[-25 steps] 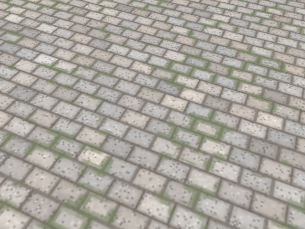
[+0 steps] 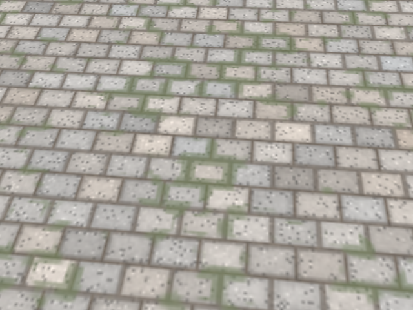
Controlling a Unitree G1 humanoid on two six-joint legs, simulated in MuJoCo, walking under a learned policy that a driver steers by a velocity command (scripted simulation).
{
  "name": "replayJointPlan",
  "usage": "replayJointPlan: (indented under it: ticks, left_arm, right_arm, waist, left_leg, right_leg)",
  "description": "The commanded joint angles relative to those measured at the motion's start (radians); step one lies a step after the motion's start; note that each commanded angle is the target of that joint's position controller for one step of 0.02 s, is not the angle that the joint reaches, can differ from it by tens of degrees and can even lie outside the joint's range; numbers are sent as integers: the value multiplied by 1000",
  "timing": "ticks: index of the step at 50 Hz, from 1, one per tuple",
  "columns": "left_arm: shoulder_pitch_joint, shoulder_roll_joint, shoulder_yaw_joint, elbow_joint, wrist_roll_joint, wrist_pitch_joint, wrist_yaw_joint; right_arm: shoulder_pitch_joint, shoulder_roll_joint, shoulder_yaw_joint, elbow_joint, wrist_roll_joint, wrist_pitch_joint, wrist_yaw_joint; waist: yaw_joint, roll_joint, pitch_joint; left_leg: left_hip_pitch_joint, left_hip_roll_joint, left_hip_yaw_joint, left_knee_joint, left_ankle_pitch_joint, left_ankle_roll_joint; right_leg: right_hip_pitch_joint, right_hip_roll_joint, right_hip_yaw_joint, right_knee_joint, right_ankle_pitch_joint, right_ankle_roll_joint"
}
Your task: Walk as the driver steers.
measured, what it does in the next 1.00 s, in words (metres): steps on the spot, turning right: left foot, then right foot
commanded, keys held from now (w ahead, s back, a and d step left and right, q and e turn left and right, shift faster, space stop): e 0.50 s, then no key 0.42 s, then w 0.08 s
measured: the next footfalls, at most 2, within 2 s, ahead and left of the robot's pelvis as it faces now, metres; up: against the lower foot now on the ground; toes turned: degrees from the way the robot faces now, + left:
left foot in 0.28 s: +0.15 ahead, +0.15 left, +0.00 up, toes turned -16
right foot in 0.68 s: +0.04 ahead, -0.10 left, +0.00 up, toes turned -22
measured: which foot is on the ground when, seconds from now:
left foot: up 0.00-0.26, down 0.28-0.68, up 0.70-1.00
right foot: down 0.00-0.28, up 0.30-0.66, down 0.68-1.00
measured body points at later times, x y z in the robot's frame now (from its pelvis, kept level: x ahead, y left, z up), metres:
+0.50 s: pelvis +0.06 +0.05 +0.01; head +0.10 +0.06 +0.46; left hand +0.29 +0.29 -0.09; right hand +0.12 -0.26 -0.07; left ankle +0.11 +0.16 -0.73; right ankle +0.01 -0.08 -0.65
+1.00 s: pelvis +0.04 +0.01 +0.01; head +0.05 +0.00 +0.45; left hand +0.30 +0.16 -0.09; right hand +0.02 -0.29 -0.11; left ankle +0.08 +0.14 -0.72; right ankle +0.00 -0.08 -0.73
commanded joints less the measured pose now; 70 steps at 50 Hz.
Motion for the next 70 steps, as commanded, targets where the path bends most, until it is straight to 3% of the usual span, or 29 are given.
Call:
replayJointPlan:
  ticks: [1,7,11,13,14,15,16,17,19,24,30,33,34,35,36,37,38,42,46,50,52,54,55,56,59,63,66,68,70]
  left_arm:
    - [-19,170,53,-67,0,-9,22]
    - [-22,168,53,-65,-10,27,46]
    - [2,163,54,-61,-14,39,40]
    - [-17,152,50,-64,-28,48,42]
    - [8,123,42,-63,-30,50,44]
    - [78,79,33,-70,-28,47,41]
    - [45,151,54,-78,-24,34,40]
    - [56,207,75,-62,-18,32,39]
    - [84,180,77,-21,-23,55,47]
    - [-7,92,47,-66,-36,65,38]
    - [-7,81,33,-76,-21,61,17]
    - [75,84,37,-33,-15,59,11]
    - [92,124,43,-35,-13,59,18]
    - [72,209,53,-60,-4,62,34]
    - [75,159,37,-56,29,44,26]
    - [41,136,29,-45,34,26,19]
    - [-1,119,24,-30,23,14,20]
    - [-66,67,1,-3,9,2,29]
    - [-55,72,2,35,9,9,28]
    - [-24,120,13,80,-18,17,30]
    - [-58,75,1,78,-12,5,27]
    - [-147,25,-7,31,-23,-27,26]
    - [-181,55,4,12,-37,-44,23]
    - [-174,78,17,19,-42,-54,21]
    - [-148,51,15,39,-33,-72,0]
    - [-177,-5,-6,46,-25,-77,-27]
    - [-151,32,-1,51,-33,-70,-31]
    - [-55,69,15,85,-34,-65,-24]
    - [194,152,56,157,-38,-63,-4]
  right_arm:
    - [117,-84,-26,-27,-10,11,-14]
    - [7,-68,-21,-61,2,20,-6]
    - [-8,-75,-26,-74,10,-2,7]
    - [47,-76,-34,-59,11,-11,16]
    - [73,-119,-48,-55,1,-12,14]
    - [33,-214,-67,-71,-21,0,8]
    - [52,-189,-68,-69,-45,4,10]
    - [22,-142,-55,-85,-35,3,6]
    - [-35,-85,-40,-99,-7,9,-2]
    - [13,-99,-46,-84,-9,33,-15]
    - [22,-157,-66,-60,19,41,7]
    - [29,-129,-52,-30,47,37,12]
    - [79,-79,-35,-14,25,29,19]
    - [93,-4,-3,-42,-36,17,33]
    - [2,-66,-24,-59,-11,20,18]
    - [-14,-112,-40,-49,13,28,10]
    - [1,-107,-44,-32,16,36,6]
    - [73,-69,-42,15,11,51,-4]
    - [32,-39,-23,12,12,46,0]
    - [104,-61,-23,53,14,32,8]
    - [183,-71,-21,72,16,13,5]
    - [287,-157,-48,109,16,-16,12]
    - [273,-166,-50,107,3,-27,12]
    - [264,-144,-44,100,-2,-38,7]
    - [241,-108,-37,93,28,-51,5]
    - [239,-118,-41,90,27,-38,12]
    - [248,-155,-53,92,42,-33,20]
    - [231,-151,-51,92,43,-30,21]
    - [230,-75,-23,88,25,-33,22]
  waist:
    - [-43,-82,-244]
    - [-6,-136,-204]
    - [10,-173,-201]
    - [-31,-172,-198]
    - [-29,-117,-211]
    - [42,154,-206]
    - [-2,266,-180]
    - [6,175,-173]
    - [21,105,-144]
    - [-41,162,-131]
    - [-50,191,-176]
    - [2,145,-167]
    - [-11,24,-206]
    - [-52,-290,-231]
    - [28,-249,-233]
    - [19,-186,-181]
    - [1,-177,-156]
    - [-33,-161,-145]
    - [3,-157,-142]
    - [-13,-145,-89]
    - [-47,-89,-48]
    - [-91,189,-3]
    - [-100,243,58]
    - [-91,195,70]
    - [-73,99,27]
    - [-84,135,-24]
    - [-63,136,-18]
    - [-1,114,-32]
    - [119,16,-159]
  left_leg:
    - [48,-6,-16,-85,59,-20]
    - [76,-41,-47,-304,161,-26]
    - [154,-68,-47,-473,113,-2]
    - [278,-66,-26,-694,227,29]
    - [390,36,-86,-767,307,67]
    - [481,259,-301,-791,492,188]
    - [443,369,-457,-832,592,322]
    - [430,362,-400,-814,596,327]
    - [426,247,-225,-785,548,250]
    - [500,208,-71,-803,568,266]
    - [472,250,-40,-771,621,285]
    - [378,213,1,-685,532,205]
    - [271,158,63,-585,359,117]
    - [71,48,158,-368,-116,9]
    - [58,31,64,-242,-223,-13]
    - [63,39,42,-162,-186,-15]
    - [52,41,31,-147,-128,-14]
    - [139,32,29,-175,20,-38]
    - [230,25,47,-413,18,-30]
    - [384,-42,134,-633,125,38]
    - [463,26,35,-675,30,121]
    - [473,218,-318,-923,-338,273]
    - [479,339,-500,-1017,-327,333]
    - [504,353,-515,-1022,-268,345]
    - [626,277,-328,-1009,-55,275]
    - [486,164,-87,-999,171,232]
    - [409,202,-85,-987,153,237]
    - [356,204,-63,-920,186,210]
    - [248,111,48,-549,338,140]
  right_leg:
    - [134,-257,286,-140,335,-191]
    - [106,-205,363,-156,-97,-138]
    - [168,-211,445,-100,-18,-128]
    - [162,-175,454,-42,16,-88]
    - [98,-126,411,34,-102,-39]
    - [-66,18,219,231,-406,33]
    - [-180,55,111,457,-550,87]
    - [-187,-1,120,608,-495,117]
    - [-199,-25,92,715,-392,156]
    - [-206,-78,-8,585,-306,200]
    - [43,-91,-75,241,-316,157]
    - [271,-70,-89,-118,-47,80]
    - [430,-166,45,-144,135,47]
    - [531,-412,309,-90,510,-69]
    - [373,-474,347,-123,405,-218]
    - [325,-417,289,-149,294,-208]
    - [310,-362,233,-154,212,-161]
    - [259,-292,134,-148,273,-125]
    - [278,-293,157,-128,204,-135]
    - [147,-260,230,-211,-514,-100]
    - [17,-219,220,-123,-590,-56]
    - [-144,-37,-64,239,-433,50]
    - [-254,-59,-54,368,-432,53]
    - [-318,-102,-6,493,-458,49]
    - [-385,-165,-10,450,-301,41]
    - [-92,-122,-103,202,-145,86]
    - [50,-114,-110,104,-73,82]
    - [194,-100,-119,63,-60,57]
    - [501,-153,-36,16,-122,1]
Velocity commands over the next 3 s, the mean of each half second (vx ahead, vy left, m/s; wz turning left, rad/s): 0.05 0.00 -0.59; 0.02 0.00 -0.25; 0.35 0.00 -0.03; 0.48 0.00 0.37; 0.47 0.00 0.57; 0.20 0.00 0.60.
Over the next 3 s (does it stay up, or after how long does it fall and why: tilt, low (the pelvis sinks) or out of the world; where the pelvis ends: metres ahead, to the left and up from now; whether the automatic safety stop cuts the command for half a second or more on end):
stays up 0.83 -0.22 0.01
